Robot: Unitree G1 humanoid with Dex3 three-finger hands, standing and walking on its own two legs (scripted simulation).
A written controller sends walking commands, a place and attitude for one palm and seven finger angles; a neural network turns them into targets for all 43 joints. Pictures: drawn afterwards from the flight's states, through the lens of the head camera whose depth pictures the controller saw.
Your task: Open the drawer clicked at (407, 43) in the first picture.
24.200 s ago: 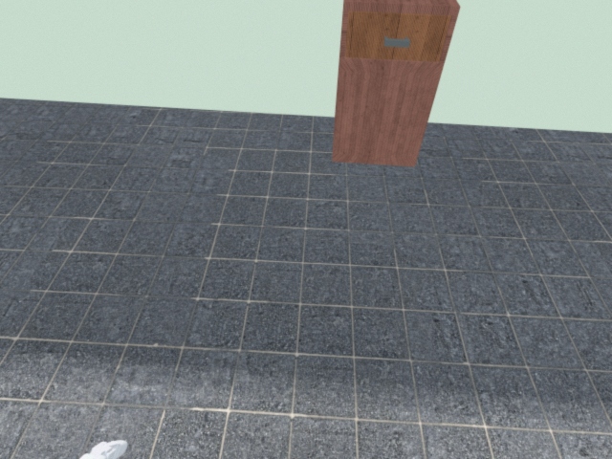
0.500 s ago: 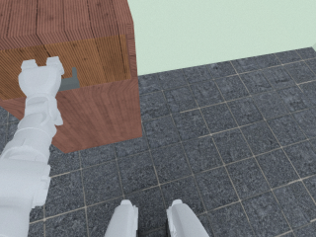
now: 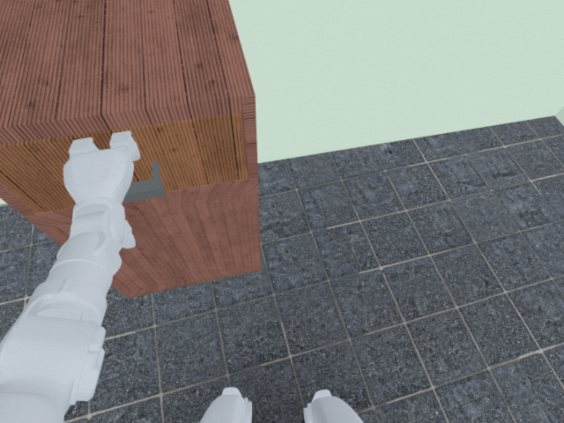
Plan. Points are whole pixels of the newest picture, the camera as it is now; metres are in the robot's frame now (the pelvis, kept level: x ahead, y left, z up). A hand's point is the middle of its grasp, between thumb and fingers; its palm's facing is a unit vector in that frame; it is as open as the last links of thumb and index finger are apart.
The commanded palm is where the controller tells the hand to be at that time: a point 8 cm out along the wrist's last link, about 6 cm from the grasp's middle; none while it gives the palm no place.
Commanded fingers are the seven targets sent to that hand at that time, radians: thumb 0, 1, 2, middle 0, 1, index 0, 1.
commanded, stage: lift the fingers back up to retry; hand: left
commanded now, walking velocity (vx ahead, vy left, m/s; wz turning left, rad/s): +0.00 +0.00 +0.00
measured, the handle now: (131, 182) +0.51 +0.25 -0.05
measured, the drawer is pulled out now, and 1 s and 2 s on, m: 0.00 0.00 0.00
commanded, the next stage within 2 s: re-aim the fingers above the handle in 0.32 s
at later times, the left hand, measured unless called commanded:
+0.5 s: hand (109, 196) +0.44 +0.25 +0.01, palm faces -0.01 -0.03 -1.00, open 13.9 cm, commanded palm +0.43 +0.24 +0.07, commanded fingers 0.00 -0.50 0.30 -0.30 -1.20 -0.30 -1.20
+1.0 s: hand (110, 195) +0.45 +0.25 +0.01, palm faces -0.06 -0.01 -1.00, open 13.9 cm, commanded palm +0.43 +0.25 +0.07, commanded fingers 0.00 -0.50 0.30 -0.30 -1.20 -0.30 -1.20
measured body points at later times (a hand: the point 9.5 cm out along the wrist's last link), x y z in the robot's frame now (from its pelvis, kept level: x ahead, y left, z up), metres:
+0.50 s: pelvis +0.02 -0.01 +0.02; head +0.11 -0.01 +0.46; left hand +0.44 +0.25 +0.07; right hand +0.09 -0.28 -0.11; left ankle +0.01 +0.09 -0.67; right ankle +0.00 -0.12 -0.67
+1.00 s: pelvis +0.01 -0.01 +0.02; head +0.10 -0.02 +0.46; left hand +0.44 +0.24 +0.07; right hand +0.03 -0.28 -0.12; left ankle +0.01 +0.09 -0.67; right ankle +0.00 -0.12 -0.67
